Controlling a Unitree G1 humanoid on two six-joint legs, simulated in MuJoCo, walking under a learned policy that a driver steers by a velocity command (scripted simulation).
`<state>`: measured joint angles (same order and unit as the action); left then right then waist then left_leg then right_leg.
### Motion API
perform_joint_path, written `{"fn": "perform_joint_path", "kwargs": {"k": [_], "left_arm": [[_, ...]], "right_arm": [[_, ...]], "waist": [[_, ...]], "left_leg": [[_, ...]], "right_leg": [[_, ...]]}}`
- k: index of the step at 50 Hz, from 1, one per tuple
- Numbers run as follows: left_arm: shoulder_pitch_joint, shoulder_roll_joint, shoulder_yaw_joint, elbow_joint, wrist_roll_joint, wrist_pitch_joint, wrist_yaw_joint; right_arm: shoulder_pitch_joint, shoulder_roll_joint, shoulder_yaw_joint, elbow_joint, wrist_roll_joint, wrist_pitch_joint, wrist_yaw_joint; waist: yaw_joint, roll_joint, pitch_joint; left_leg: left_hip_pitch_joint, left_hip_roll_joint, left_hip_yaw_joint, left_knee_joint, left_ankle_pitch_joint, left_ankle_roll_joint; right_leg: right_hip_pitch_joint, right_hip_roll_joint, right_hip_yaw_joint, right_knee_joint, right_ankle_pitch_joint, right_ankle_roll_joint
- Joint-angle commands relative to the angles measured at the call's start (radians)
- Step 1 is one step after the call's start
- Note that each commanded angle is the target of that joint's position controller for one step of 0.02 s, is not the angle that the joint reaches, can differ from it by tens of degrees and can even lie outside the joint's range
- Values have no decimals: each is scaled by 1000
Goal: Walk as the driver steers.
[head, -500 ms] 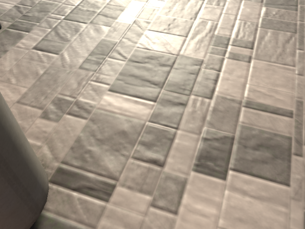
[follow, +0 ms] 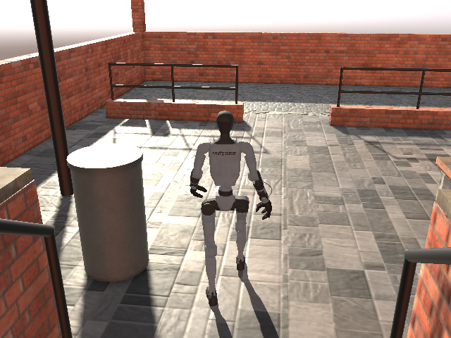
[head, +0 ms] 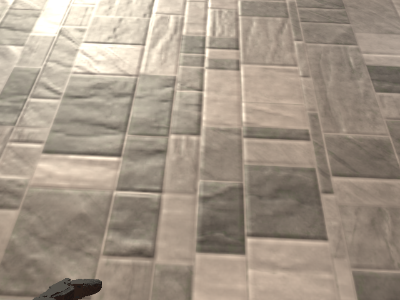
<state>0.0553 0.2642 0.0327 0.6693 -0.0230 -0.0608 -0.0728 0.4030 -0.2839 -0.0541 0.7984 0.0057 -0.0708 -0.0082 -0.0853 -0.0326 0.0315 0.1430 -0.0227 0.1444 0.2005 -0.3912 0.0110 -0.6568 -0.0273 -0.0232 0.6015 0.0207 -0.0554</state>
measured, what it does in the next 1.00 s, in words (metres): walks ahead, turning right: right foot, then left foot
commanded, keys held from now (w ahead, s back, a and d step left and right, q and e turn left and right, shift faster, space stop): w+e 0.64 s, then w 0.36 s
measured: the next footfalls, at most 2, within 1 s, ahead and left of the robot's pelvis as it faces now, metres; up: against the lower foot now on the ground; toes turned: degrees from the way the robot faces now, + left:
right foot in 0.06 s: +0.22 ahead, -0.10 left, +0.00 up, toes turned -3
left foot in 0.54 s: +0.52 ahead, +0.06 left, +0.00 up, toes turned -22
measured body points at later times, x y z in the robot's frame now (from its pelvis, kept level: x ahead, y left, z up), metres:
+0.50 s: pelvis +0.30 -0.01 +0.01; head +0.33 -0.03 +0.45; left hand +0.43 +0.26 -0.10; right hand +0.46 -0.30 -0.06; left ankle +0.49 +0.08 -0.71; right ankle +0.18 -0.10 -0.73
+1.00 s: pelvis +0.54 -0.11 +0.01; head +0.57 -0.13 +0.45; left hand +0.87 -0.04 -0.06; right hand +0.38 -0.35 -0.12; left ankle +0.48 +0.07 -0.73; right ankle +0.61 -0.27 -0.72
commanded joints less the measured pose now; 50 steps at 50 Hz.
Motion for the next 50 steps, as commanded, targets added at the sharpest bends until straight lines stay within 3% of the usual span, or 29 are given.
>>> {"fn": "perform_joint_path", "kwargs": {"k": [1,2,3,4,5,6,7,8,9,11,14,17,20,23,25,26,27,28,29,30,31,32,33,35,39,42,47,49,50], "left_arm": [[-30,114,39,-99,2,-12,-10],[104,157,62,-72,-1,-7,-3],[268,214,91,-41,-3,0,14],[353,323,112,-34,4,5,32],[372,287,100,-46,-3,-1,33],[350,231,86,-40,6,-2,37],[286,205,79,-44,2,-4,40],[217,184,70,-57,2,-4,42],[170,161,62,-71,12,-6,44],[133,154,60,-78,18,-8,50],[154,179,66,-53,13,-13,65],[195,190,69,-30,1,-2,77],[259,204,73,-7,-6,10,82],[280,192,71,4,-8,19,85],[259,181,70,-1,-3,24,85],[260,145,58,-6,2,22,82],[273,77,34,-24,17,17,77],[406,37,18,-54,-13,7,76],[391,145,37,-31,-24,8,82],[279,198,54,-43,-17,14,82],[224,188,55,-57,-4,20,84],[191,175,58,-71,4,20,81],[192,151,56,-74,0,22,75],[211,108,49,-61,-5,29,74],[125,65,29,-74,9,24,64],[25,42,12,-87,13,9,48],[-88,78,18,-124,1,2,33],[-36,102,31,-118,6,3,33],[65,130,49,-87,12,5,38]], "right_arm": [[-10,-204,-51,-50,2,13,-21],[-20,-214,-52,-55,0,23,-28],[-30,-212,-48,-72,0,22,-36],[69,-85,-7,-120,-35,-1,-22],[62,-90,9,-131,-20,-42,-3],[-76,-164,-14,-162,25,-64,11],[-138,-157,-7,-189,33,-76,12],[-155,-146,-7,-186,11,-78,4],[-145,-154,-15,-184,-7,-68,-1],[-107,-139,-15,-179,-19,-43,-2],[-158,-102,-3,-195,-31,-24,-9],[-292,-67,12,-222,-27,-31,-5],[-391,-77,10,-243,-5,-43,10],[-395,-121,-10,-249,4,-54,23],[-312,-142,-27,-230,7,-61,22],[-223,-167,-42,-215,-3,-66,16],[-79,-220,-57,-208,-20,-67,6],[-3,-294,-76,-169,-32,-52,11],[-18,-201,-61,-182,-10,-47,17],[-56,-143,-45,-189,-7,-41,11],[-103,-126,-36,-191,-15,-35,10],[-131,-105,-29,-182,-18,-31,9],[-138,-93,-23,-173,-24,-34,8],[-128,-85,-24,-141,-20,-44,13],[-117,-123,-35,-96,-13,-51,16],[-107,-150,-38,-63,8,-44,12],[-31,-185,-44,5,28,-26,14],[-46,-206,-46,21,39,-11,13],[-59,-202,-42,26,40,-6,10]], "waist": [[74,152,-34],[150,155,-114],[238,117,-196],[173,-142,-334],[185,-149,-514],[224,-65,-384],[191,-5,-236],[139,65,-145],[98,53,-98],[53,4,-73],[58,-2,-38],[113,-23,-28],[160,-41,-39],[147,-67,-46],[93,-94,-59],[47,-82,-115],[-9,35,-252],[48,371,-357],[23,274,-295],[-7,175,-171],[8,110,-105],[23,108,-51],[43,132,-29],[56,161,-16],[56,113,2],[28,93,13],[11,118,34],[63,127,5],[125,121,-57]], "left_leg": [[11,278,-15,205,1175,91],[-27,262,5,387,1259,73],[-219,232,15,634,1133,39],[-660,84,-7,1037,269,-23],[-853,-44,-225,1245,-203,-35],[-948,25,-284,1253,-116,-20],[-953,68,-263,1169,-26,-7],[-906,104,-248,1078,21,-12],[-835,128,-245,1019,52,-22],[-762,142,-232,961,77,-49],[-746,132,-196,813,178,-91],[-687,88,-185,554,398,-97],[-624,38,-194,398,479,-95],[-602,29,-235,310,393,-65],[-491,26,-220,265,328,-23],[-335,56,-229,246,321,13],[-86,230,-391,259,266,81],[195,448,-863,160,35,248],[159,458,-954,108,-194,238],[51,409,-785,97,-168,192],[-60,362,-649,88,-28,166],[-142,321,-551,68,89,159],[-204,286,-476,42,159,151],[-255,256,-390,-3,211,164],[-240,263,-288,-40,374,197],[-257,233,-200,-47,449,176],[-155,288,-195,-21,483,158],[-121,299,-181,50,645,142],[-143,268,-136,171,795,118]], "right_leg": [[120,84,-86,-3,-142,-60],[302,120,-96,-29,-140,-91],[598,92,-12,-62,-88,-135],[1036,-189,453,-30,-75,-290],[1179,-327,893,-215,-258,-415],[1089,-279,754,-269,-296,-337],[915,-237,614,-288,-248,-295],[742,-193,520,-305,-153,-265],[613,-158,452,-330,-59,-256],[475,-124,402,-375,12,-264],[351,-84,309,-388,87,-253],[318,-23,257,-356,5,-194],[362,-41,317,-321,-95,-173],[474,-84,427,-229,-151,-151],[487,-82,459,-151,-130,-123],[454,-36,427,-41,-105,-90],[342,28,339,238,-242,-50],[-6,154,201,553,-623,14],[-130,66,216,687,-582,32],[-156,34,199,721,-483,41],[-128,3,170,706,-413,49],[-112,-21,168,663,-366,53],[-67,-42,162,630,-339,52],[-25,-53,137,572,-322,58],[-52,-69,117,340,-203,67],[37,-58,55,132,-59,60],[105,-27,30,-25,-81,19],[205,3,3,-76,-135,-15],[365,31,-22,-116,-110,-40]]}}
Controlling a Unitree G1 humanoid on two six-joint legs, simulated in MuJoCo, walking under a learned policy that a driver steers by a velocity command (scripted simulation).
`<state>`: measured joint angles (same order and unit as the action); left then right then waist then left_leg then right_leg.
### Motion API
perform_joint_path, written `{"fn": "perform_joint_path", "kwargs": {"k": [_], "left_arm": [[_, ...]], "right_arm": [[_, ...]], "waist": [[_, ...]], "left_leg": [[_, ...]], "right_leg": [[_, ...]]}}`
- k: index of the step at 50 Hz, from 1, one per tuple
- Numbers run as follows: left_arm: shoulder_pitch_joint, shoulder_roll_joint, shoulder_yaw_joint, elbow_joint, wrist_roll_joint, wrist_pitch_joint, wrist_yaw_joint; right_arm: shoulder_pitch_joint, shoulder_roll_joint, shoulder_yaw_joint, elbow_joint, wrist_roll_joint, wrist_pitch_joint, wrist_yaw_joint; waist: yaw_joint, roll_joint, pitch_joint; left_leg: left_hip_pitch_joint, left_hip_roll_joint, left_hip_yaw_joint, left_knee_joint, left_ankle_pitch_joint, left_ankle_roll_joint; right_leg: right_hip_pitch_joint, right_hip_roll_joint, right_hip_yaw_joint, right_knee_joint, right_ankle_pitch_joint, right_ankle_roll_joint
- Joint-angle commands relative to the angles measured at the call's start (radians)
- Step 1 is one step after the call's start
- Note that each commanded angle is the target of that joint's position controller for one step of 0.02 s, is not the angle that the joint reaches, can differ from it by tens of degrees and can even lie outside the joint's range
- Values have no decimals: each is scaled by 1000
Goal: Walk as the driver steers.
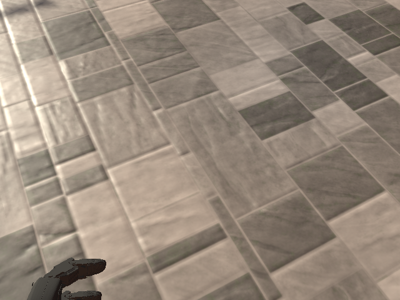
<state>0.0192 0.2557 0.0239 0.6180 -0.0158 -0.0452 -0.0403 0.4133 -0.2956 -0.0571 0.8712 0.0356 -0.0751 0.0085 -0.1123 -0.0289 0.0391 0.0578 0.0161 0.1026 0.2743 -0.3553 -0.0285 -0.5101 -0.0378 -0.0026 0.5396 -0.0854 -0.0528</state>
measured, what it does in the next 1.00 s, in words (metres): walks ahead, turning left: right foot, then left foot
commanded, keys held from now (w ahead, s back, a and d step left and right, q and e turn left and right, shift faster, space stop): w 0.04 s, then w+q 0.96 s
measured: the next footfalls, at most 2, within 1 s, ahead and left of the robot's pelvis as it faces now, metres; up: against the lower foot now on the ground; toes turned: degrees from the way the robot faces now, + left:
right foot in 0.02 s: +0.17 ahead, -0.11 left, +0.00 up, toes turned -2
left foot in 0.58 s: +0.46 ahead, +0.13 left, +0.00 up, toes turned +16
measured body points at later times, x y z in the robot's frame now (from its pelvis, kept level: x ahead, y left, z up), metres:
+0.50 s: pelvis +0.26 -0.01 +0.00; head +0.29 +0.00 +0.45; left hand +0.24 +0.28 -0.13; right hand +0.50 -0.20 -0.10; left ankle +0.42 +0.15 -0.70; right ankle +0.13 -0.11 -0.73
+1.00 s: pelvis +0.55 +0.07 +0.00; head +0.57 +0.10 +0.45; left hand +0.65 +0.39 -0.07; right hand +0.73 -0.17 -0.10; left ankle +0.42 +0.12 -0.73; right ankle +0.76 +0.02 -0.71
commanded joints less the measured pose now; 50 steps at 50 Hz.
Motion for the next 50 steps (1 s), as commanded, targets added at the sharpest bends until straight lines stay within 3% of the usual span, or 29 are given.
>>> {"fn": "perform_joint_path", "kwargs": {"k": [1,2,3,4,5,6,7,9,11,14,18,23,26,27,28,29,30,31,32,33,34,35,37,39,42,46,48,50], "left_arm": [[262,191,85,14,8,-6,15],[440,278,107,45,12,4,33],[429,311,104,41,20,1,29],[389,213,81,36,14,-8,26],[328,178,67,37,9,-17,24],[266,146,56,38,11,-24,21],[221,116,50,39,15,-32,18],[193,100,52,52,26,-53,14],[198,109,58,77,30,-70,18],[223,125,64,110,36,-73,31],[241,154,68,136,28,-67,45],[322,183,78,186,10,-29,54],[300,223,87,179,5,-3,68],[291,235,90,174,5,6,74],[271,239,90,168,2,11,79],[274,220,79,152,9,3,83],[385,60,31,105,41,-27,59],[288,130,37,95,12,-71,40],[184,175,50,56,-26,-94,30],[164,163,44,47,-19,-105,34],[162,164,49,56,6,-105,41],[184,172,57,59,18,-94,42],[211,156,57,60,29,-69,42],[174,126,47,45,34,-54,46],[50,90,30,15,33,-54,44],[-57,107,33,-14,11,-66,28],[-60,136,45,-19,8,-75,21],[-12,160,59,-10,5,-85,19]], "right_arm": [[-66,-165,-26,-47,0,-1,-11],[-62,-102,2,-80,-40,-5,-13],[44,-23,26,-91,-21,-23,-2],[-33,-132,-2,-77,5,-32,3],[-104,-153,-11,-102,20,-35,5],[-130,-133,-9,-97,10,-31,-1],[-133,-123,-12,-93,-5,-22,-3],[-82,-92,-13,-73,-5,5,-2],[-96,-69,-12,-79,-5,23,-5],[-168,-58,-12,-109,-10,26,-5],[-288,-34,1,-150,-16,19,19],[-420,-23,10,-235,-15,17,54],[-373,-59,-9,-260,-13,24,67],[-292,-88,-26,-249,-12,29,65],[-150,-135,-53,-219,-11,31,55],[8,-209,-86,-187,-11,40,34],[-10,-304,-100,-192,-5,36,25],[20,-227,-77,-216,-14,24,25],[-15,-181,-64,-213,-23,15,24],[-78,-158,-58,-220,-19,9,24],[-143,-128,-49,-233,-18,8,23],[-177,-108,-41,-250,-31,6,18],[-195,-111,-42,-257,-28,5,12],[-175,-138,-49,-248,-25,5,-1],[-137,-159,-56,-231,-17,15,-18],[-69,-165,-58,-206,-10,29,-23],[-57,-153,-56,-200,-7,34,-26],[-74,-152,-58,-204,-11,38,-28]], "waist": [[221,101,-168],[270,-71,-316],[197,-271,-430],[231,-124,-321],[209,-88,-180],[170,-21,-118],[141,-31,-70],[103,-71,-65],[94,-47,-37],[109,-27,-1],[153,-9,36],[194,6,67],[138,-49,-8],[89,-65,-60],[7,-53,-133],[-66,27,-221],[62,287,-300],[-9,173,-421],[-21,125,-280],[27,42,-181],[70,9,-117],[105,34,-102],[135,47,-83],[130,52,-56],[83,85,-39],[36,116,-45],[44,128,-49],[80,160,-52]], "left_leg": [[-151,179,-49,289,767,124],[-385,105,-13,643,377,79],[-700,-50,-134,919,-237,45],[-802,0,-234,1015,-222,54],[-837,39,-216,996,-123,68],[-797,84,-201,948,-30,62],[-762,107,-202,897,39,52],[-672,125,-203,875,115,36],[-692,120,-212,851,165,19],[-761,106,-234,721,298,4],[-731,88,-161,490,464,22],[-804,66,-90,361,370,69],[-662,-16,-2,356,219,123],[-555,-54,18,359,175,147],[-348,-89,14,300,210,183],[-43,-12,-148,253,238,236],[312,255,-708,199,117,429],[376,314,-935,61,32,464],[281,285,-785,29,91,408],[128,242,-664,25,183,373],[-8,203,-575,12,294,350],[-98,178,-525,-8,383,346],[-199,151,-472,-41,460,348],[-281,123,-407,-52,511,339],[-341,55,-338,-34,435,279],[-310,70,-405,13,294,242],[-240,96,-475,70,247,229],[-209,114,-529,132,257,212]], "right_leg": [[459,33,-26,-40,20,-72],[755,-186,244,-15,81,-136],[937,-369,698,-183,-164,-282],[841,-350,661,-236,-261,-247],[709,-317,499,-256,-206,-207],[588,-270,390,-283,-122,-179],[505,-230,304,-316,-60,-162],[414,-192,188,-364,50,-150],[378,-191,103,-392,151,-153],[395,-187,16,-413,203,-145],[423,-174,-90,-436,204,-110],[621,-233,-143,-355,350,-96],[670,-238,-185,-180,792,-65],[661,-231,-194,-55,915,-54],[583,-205,-211,138,901,-30],[357,-159,-209,423,621,10],[-124,60,-133,786,-411,77],[-237,83,101,894,-502,60],[-305,29,120,863,-408,37],[-280,-13,110,770,-324,28],[-225,-42,100,682,-286,37],[-153,-62,106,642,-257,47],[-103,-68,88,563,-233,81],[-93,-58,61,451,-169,116],[-36,-16,46,202,52,134],[38,36,61,20,165,127],[48,39,89,-33,114,107],[106,38,89,-56,31,73]]}}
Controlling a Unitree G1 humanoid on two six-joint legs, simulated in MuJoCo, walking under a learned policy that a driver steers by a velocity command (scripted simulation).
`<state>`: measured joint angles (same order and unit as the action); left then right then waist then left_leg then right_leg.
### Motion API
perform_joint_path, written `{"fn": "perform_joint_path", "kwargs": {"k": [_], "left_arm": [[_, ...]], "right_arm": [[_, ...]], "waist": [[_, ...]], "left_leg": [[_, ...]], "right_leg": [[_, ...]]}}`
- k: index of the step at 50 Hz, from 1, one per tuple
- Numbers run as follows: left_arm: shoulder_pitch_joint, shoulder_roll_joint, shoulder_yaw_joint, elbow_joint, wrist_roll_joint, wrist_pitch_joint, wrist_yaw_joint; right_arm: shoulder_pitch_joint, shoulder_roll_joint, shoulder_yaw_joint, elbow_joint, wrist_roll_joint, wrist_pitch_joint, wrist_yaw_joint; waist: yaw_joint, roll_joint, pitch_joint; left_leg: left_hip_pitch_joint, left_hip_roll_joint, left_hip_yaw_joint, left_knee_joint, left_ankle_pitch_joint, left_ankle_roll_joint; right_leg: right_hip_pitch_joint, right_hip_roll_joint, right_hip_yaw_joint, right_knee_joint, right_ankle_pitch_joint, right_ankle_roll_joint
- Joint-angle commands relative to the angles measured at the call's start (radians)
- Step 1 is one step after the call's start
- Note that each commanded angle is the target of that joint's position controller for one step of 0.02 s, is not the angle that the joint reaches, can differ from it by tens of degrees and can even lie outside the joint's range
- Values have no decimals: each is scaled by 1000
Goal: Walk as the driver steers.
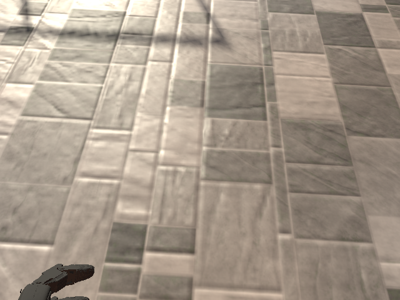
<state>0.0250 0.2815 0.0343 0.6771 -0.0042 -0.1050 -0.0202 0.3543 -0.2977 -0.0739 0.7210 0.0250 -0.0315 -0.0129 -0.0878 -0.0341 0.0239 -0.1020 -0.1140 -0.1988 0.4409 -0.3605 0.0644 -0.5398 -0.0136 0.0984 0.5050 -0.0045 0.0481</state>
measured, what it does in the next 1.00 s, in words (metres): walks ahead, turning left: right foot, then left foot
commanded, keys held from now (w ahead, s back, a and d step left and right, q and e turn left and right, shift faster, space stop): q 0.46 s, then no key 0.54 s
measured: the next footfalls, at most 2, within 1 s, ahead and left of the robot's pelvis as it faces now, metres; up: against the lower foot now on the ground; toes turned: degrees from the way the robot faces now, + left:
right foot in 0.04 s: +0.20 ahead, -0.14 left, +0.00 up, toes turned +5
left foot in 0.52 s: +0.22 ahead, +0.13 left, +0.00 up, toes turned +20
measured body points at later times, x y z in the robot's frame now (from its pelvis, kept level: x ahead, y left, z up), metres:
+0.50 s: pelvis +0.16 -0.01 +0.00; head +0.19 +0.02 +0.45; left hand +0.18 +0.31 -0.12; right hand +0.42 -0.20 -0.07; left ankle +0.18 +0.12 -0.73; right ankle +0.16 -0.14 -0.74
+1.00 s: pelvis +0.19 +0.00 +0.00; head +0.21 -0.01 +0.45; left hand +0.20 +0.28 -0.12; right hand +0.43 -0.17 -0.11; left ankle +0.18 +0.12 -0.74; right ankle +0.24 -0.12 -0.74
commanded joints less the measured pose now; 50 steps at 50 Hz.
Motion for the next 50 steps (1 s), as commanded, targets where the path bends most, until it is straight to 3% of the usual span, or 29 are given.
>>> {"fn": "perform_joint_path", "kwargs": {"k": [1,2,3,4,5,6,7,8,10,12,15,21,24,25,26,27,28,29,30,31,34,37,41,43,44,45,46,47,50], "left_arm": [[54,149,60,-51,1,-30,4],[149,185,74,-43,24,-36,11],[261,258,89,-41,43,-32,18],[305,269,94,-8,31,-11,9],[252,170,71,-41,15,-2,10],[204,118,54,-55,16,11,16],[156,95,43,-56,19,20,16],[123,88,40,-45,20,26,18],[100,104,46,-25,27,27,20],[96,134,58,-6,26,30,27],[79,157,67,9,12,49,39],[84,200,80,40,-14,76,31],[84,208,84,54,-38,83,26],[122,183,77,72,-38,83,23],[156,141,61,67,-4,79,20],[163,89,32,24,38,76,16],[108,145,50,39,20,82,15],[86,159,55,35,-9,91,16],[92,143,53,49,-11,97,24],[86,150,56,55,-1,104,33],[141,124,49,77,-1,119,37],[120,88,32,77,2,125,39],[126,95,31,85,2,126,31],[154,86,24,98,24,118,23],[158,136,29,90,36,115,25],[102,171,35,101,27,113,25],[67,111,24,88,25,106,19],[66,90,16,93,32,98,17],[97,93,10,120,23,74,22]], "right_arm": [[-37,-132,-36,-62,-2,-2,-7],[-45,-87,-21,-79,-9,-3,-6],[36,-26,-2,-100,-27,-4,-9],[141,-48,2,-118,-1,-8,-9],[112,-148,-22,-89,7,1,-14],[10,-180,-34,-105,2,15,-15],[-36,-175,-39,-115,-6,31,-18],[-51,-161,-42,-127,-11,43,-19],[-28,-98,-30,-127,-1,62,-17],[-59,-70,-21,-149,-4,69,-16],[-100,-67,-17,-165,-11,70,-4],[-209,-87,-26,-214,-10,81,30],[-191,-92,-37,-222,-12,83,40],[-146,-121,-50,-210,-18,79,32],[-77,-218,-76,-209,-24,74,12],[-94,-292,-78,-236,-47,69,0],[-68,-200,-53,-223,-47,53,8],[-102,-173,-39,-210,-44,39,12],[-151,-151,-34,-201,-32,33,10],[-192,-136,-27,-200,-23,34,7],[-255,-124,-17,-194,-39,37,-1],[-256,-117,-15,-168,-39,37,-2],[-262,-100,-2,-126,-38,40,4],[-236,-54,16,-94,-32,36,8],[-203,-36,23,-80,-47,31,10],[-142,-21,21,-73,-53,29,12],[-201,-50,19,-65,-62,33,7],[-239,-73,8,-66,-53,37,2],[-228,-60,7,-43,-48,50,-10]], "waist": [[99,168,-54],[148,135,-150],[140,-63,-308],[100,-350,-396],[118,-175,-297],[134,-84,-199],[118,-27,-132],[92,-40,-92],[70,-96,-60],[73,-103,-72],[82,-72,-121],[112,-82,-81],[85,-73,-80],[68,-28,-106],[58,146,-177],[82,363,-226],[16,211,-298],[34,171,-237],[58,136,-199],[70,130,-168],[117,161,-163],[93,173,-155],[93,178,-125],[116,131,-106],[86,41,-98],[8,-108,-77],[49,-104,-51],[64,-88,-26],[74,-64,-14]], "left_leg": [[-55,206,-216,43,331,90],[-101,145,-162,232,357,46],[-300,37,-50,541,7,-19],[-570,-5,19,793,-322,-67],[-628,66,-14,895,-262,-91],[-633,93,31,917,-191,-106],[-601,123,59,890,-153,-120],[-571,155,71,840,-124,-123],[-488,163,125,754,-81,-130],[-498,172,140,665,-34,-140],[-459,190,152,525,95,-137],[-353,173,217,281,135,-88],[-250,137,250,82,176,-36],[-124,113,235,-21,299,-3],[97,260,37,-37,702,61],[233,514,-293,-11,964,286],[184,521,-269,-29,925,333],[136,460,-162,-29,859,280],[99,399,-99,-35,753,218],[51,374,-69,-49,694,186],[-77,323,8,-73,690,178],[-99,315,13,-74,585,175],[-142,312,-29,-71,359,157],[-207,255,-10,-54,182,73],[-242,195,34,9,78,15],[-188,124,116,-2,33,-32],[-97,123,125,12,87,-58],[-77,126,122,22,118,-54],[-82,140,102,11,176,-35]], "right_leg": [[230,17,-29,-74,-36,-55],[417,-67,24,-65,21,-104],[726,-288,251,-7,240,-197],[885,-460,642,-92,149,-345],[790,-425,578,-118,69,-317],[674,-380,392,-113,127,-278],[552,-327,256,-121,241,-261],[462,-291,177,-133,286,-251],[348,-235,52,-194,309,-248],[368,-258,7,-219,374,-276],[412,-280,-60,-229,354,-285],[435,-292,-151,-194,210,-242],[455,-287,-174,-72,214,-191],[412,-236,-212,39,196,-145],[244,-155,-272,262,-16,-66],[-46,-14,-249,552,-664,17],[-61,-25,-87,681,-697,26],[-74,-46,-69,704,-638,17],[-83,-61,-62,658,-579,11],[-68,-69,-58,611,-525,18],[85,-42,-84,507,-427,41],[170,-41,-87,321,-392,39],[280,-28,-101,111,-299,13],[413,-38,-86,-97,-96,-25],[448,-135,20,-122,31,-60],[325,-172,37,-114,-120,-119],[217,-143,39,-156,-317,-123],[186,-117,19,-169,-385,-98],[213,-89,-15,-150,-320,-64]]}}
